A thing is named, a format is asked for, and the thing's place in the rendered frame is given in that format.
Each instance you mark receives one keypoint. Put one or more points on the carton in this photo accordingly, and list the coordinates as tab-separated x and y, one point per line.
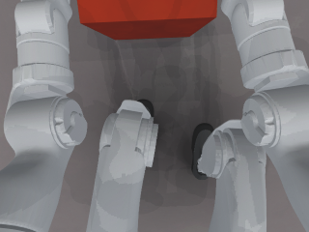
146	19

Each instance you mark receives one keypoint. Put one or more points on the robot right foot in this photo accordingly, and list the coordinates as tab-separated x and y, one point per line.
199	137

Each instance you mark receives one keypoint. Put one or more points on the left robot upper arm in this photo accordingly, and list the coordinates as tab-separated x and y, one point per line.
43	133

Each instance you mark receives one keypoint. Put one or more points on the robot left forearm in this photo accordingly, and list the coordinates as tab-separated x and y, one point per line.
43	48

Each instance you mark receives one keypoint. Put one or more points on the robot right forearm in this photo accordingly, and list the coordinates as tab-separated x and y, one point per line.
265	45

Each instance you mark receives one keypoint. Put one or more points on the robot right thigh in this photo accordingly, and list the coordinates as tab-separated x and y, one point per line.
240	203

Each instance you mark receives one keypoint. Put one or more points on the right robot upper arm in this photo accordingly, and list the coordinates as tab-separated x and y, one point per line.
278	120

